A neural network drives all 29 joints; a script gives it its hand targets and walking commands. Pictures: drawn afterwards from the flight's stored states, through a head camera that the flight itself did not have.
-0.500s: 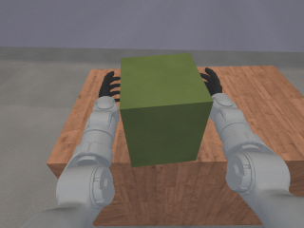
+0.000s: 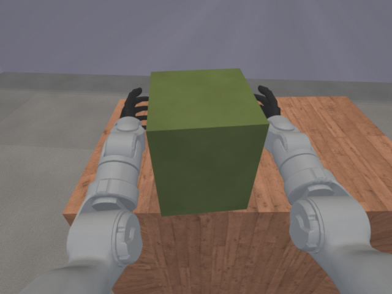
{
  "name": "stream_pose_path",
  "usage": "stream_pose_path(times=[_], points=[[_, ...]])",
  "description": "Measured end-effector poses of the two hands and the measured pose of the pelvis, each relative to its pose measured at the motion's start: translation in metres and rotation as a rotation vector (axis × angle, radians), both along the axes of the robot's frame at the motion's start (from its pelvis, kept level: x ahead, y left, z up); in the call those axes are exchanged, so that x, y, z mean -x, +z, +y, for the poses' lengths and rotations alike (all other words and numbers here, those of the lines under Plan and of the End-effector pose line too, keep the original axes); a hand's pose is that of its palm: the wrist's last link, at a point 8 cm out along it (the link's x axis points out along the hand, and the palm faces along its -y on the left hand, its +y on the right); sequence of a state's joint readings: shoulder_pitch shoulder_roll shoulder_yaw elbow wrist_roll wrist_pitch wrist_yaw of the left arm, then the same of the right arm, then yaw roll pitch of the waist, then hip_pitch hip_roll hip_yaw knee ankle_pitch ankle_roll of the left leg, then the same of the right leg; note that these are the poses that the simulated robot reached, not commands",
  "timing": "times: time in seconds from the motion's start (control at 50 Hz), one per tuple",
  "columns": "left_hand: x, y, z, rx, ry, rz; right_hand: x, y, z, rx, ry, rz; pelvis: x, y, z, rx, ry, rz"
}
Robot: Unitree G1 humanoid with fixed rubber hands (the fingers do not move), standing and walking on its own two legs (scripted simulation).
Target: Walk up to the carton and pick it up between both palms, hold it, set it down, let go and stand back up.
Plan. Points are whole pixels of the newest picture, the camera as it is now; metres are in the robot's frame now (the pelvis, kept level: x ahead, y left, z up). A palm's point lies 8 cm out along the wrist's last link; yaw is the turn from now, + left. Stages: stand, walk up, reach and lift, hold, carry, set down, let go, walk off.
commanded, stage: reach and lift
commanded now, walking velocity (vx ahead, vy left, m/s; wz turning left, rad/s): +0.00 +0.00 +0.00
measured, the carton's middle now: (200, 142) +0.41 +0.04 +0.14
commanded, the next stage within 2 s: hold in 1.70 s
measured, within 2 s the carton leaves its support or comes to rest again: neither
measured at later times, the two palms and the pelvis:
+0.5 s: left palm (126, 106) +0.38 +0.18 +0.25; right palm (276, 107) +0.40 -0.11 +0.24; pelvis +0.00 +0.00 +0.00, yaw +0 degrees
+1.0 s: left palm (125, 101) +0.38 +0.18 +0.26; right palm (278, 102) +0.40 -0.11 +0.25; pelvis +0.00 +0.00 +0.00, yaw +0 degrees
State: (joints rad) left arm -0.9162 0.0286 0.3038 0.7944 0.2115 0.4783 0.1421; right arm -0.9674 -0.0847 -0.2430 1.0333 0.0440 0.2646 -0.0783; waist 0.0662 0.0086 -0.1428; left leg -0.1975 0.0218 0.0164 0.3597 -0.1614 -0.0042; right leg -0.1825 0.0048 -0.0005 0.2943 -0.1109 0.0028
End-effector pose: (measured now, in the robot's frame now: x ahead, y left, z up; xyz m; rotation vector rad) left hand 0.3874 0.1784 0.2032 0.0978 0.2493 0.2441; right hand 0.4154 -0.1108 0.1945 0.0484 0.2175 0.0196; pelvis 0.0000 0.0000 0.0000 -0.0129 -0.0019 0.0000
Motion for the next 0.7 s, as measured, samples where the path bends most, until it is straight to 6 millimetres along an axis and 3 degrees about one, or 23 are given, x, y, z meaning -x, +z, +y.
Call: stream_pose_path(times=[0.14, 0.28, 0.42, 0.56, 0.7], points=[[-0.001, 0.032, -0.007, -0.021, -0.022, -0.087, 0.005, 0.032, -0.007, -0.026, -0.033, -0.09, 0.0, 0.0, 0.0, 0.0, 0.0, -0.007], [0.001, 0.022, -0.006, -0.01, -0.047, -0.01, 0.01, 0.02, -0.007, -0.014, -0.041, -0.015, 0.002, 0.0, 0.001, 0.001, 0.001, -0.019], [0.002, 0.045, -0.004, -0.019, -0.029, -0.086, 0.011, 0.046, -0.004, -0.054, -0.052, -0.091, 0.001, 0.0, 0.001, 0.001, 0.001, -0.02], [0.004, 0.041, -0.001, -0.022, -0.034, -0.029, 0.012, 0.04, -0.001, -0.044, -0.047, -0.035, 0.001, 0.0, 0.001, 0.002, 0.001, -0.024], [0.005, 0.049, -0.001, -0.015, -0.034, -0.059, 0.013, 0.05, 0.0, -0.068, -0.054, -0.062, 0.0, 0.0, 0.001, 0.002, 0.001, -0.024]])
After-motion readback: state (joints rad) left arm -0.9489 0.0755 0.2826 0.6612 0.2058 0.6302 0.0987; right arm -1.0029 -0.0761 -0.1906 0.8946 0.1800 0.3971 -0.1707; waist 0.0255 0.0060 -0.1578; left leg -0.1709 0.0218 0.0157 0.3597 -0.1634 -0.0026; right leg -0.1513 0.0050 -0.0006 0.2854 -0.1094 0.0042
